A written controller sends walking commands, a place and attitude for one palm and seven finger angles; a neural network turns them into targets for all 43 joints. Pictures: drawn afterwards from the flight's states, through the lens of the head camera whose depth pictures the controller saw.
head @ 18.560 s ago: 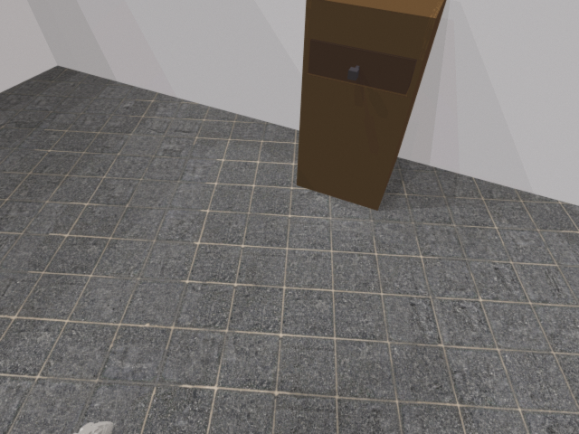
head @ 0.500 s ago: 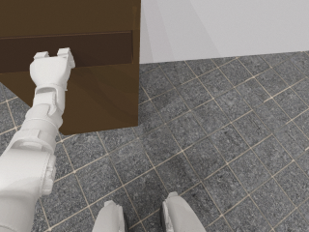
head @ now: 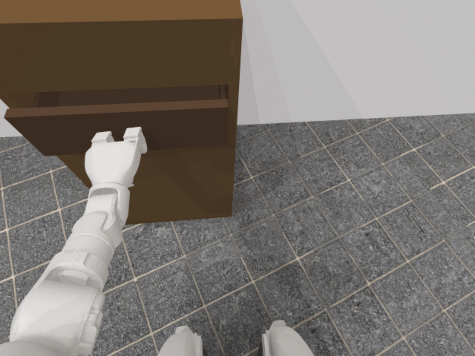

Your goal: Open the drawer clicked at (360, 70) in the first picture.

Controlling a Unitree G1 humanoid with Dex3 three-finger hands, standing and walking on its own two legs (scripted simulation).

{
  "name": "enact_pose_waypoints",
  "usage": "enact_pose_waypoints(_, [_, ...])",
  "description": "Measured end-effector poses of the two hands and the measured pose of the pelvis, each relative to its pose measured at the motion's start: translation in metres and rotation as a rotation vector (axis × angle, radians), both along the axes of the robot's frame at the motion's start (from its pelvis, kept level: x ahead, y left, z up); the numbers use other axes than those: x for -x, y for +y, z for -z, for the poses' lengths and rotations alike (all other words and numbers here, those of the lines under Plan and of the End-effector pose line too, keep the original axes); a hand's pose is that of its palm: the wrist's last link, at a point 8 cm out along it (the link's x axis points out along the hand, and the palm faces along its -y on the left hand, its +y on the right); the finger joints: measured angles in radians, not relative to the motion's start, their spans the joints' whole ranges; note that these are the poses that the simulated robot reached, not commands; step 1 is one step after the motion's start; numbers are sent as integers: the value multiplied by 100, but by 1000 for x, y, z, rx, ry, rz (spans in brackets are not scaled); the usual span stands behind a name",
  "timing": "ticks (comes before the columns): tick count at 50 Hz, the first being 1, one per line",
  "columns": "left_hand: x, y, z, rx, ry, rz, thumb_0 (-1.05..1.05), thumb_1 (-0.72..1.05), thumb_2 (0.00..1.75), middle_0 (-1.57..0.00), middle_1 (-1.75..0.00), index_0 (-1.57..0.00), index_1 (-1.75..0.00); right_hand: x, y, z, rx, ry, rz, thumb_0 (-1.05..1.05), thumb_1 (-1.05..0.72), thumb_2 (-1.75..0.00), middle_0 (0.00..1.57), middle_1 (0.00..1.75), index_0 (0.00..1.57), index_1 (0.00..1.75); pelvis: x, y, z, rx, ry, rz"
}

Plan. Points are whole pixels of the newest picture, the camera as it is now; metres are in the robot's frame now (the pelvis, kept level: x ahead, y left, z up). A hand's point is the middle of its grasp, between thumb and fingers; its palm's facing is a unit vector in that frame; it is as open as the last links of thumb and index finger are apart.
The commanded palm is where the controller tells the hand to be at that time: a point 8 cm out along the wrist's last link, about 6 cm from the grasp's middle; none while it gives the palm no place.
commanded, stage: pull the drawer open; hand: left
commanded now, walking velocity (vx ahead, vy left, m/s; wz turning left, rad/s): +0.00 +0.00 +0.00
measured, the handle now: (128, 150) +0.49 +0.19 -0.03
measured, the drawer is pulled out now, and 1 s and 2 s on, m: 0.05 0.18 0.29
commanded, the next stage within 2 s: none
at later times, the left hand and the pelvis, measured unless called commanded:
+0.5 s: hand (122, 205) +0.38 +0.20 -0.05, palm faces -0.05 -0.05 -1.00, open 6.6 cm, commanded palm +0.35 +0.19 +0.01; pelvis +0.00 -0.01 +0.01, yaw +0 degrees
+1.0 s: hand (119, 241) +0.32 +0.19 -0.05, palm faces -0.04 -0.05 -1.00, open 6.5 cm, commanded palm +0.28 +0.19 +0.01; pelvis -0.01 -0.01 +0.01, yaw +1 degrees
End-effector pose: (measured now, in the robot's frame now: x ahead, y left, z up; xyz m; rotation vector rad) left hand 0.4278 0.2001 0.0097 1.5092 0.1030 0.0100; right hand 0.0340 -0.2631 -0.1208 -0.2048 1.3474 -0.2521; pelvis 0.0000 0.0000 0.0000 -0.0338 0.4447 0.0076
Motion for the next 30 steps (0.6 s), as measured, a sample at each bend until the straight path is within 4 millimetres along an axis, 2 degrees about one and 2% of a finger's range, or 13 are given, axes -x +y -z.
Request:
enact_pose_waypoints(10, [24,-1,0,0,-7,-2,3,58,75,-41,-135,-36,-135,-23,-2,-4,-5,-47,-17,1,-90,-90,20,30,20,30,-5,-3,-5,-5,-24,0])
enact_pose_waypoints(30, [75,-4,0,-8,-6,-14,2,59,74,-41,-135,-35,-135,-42,1,-8,-23,-127,-35,1,-90,-90,20,30,20,30,-1,-6,-11,-14,-80,0])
